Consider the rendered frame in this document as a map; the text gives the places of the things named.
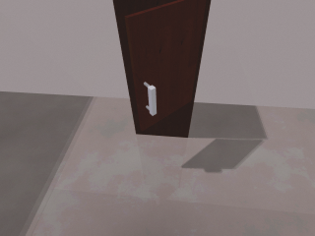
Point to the cupboard door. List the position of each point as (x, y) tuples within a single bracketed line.
[(164, 44)]

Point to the handle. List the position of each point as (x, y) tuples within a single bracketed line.
[(152, 96)]

